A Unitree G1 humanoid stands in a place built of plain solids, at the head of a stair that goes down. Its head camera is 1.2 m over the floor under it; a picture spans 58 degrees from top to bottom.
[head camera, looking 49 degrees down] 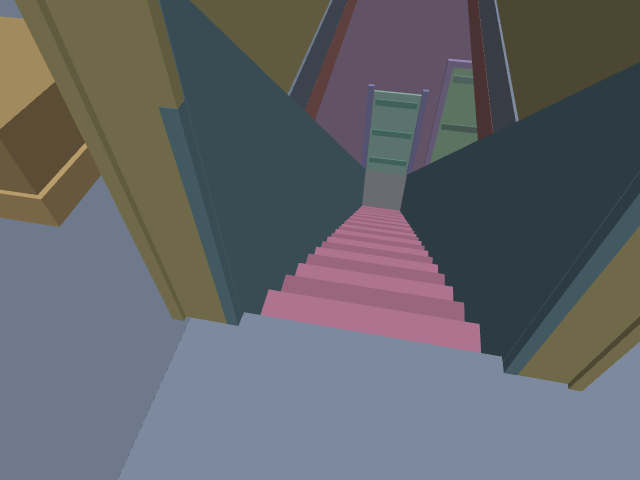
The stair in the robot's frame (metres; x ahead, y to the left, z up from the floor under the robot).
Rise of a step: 0.20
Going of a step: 0.23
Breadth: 0.88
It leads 11 degrees to the right of straight ahead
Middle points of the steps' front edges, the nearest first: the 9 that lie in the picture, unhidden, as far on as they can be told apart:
0.66 -0.15 0.00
0.89 -0.19 -0.20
1.11 -0.24 -0.40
1.34 -0.28 -0.60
1.56 -0.32 -0.81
1.79 -0.37 -1.01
2.01 -0.41 -1.21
2.24 -0.46 -1.41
2.46 -0.50 -1.61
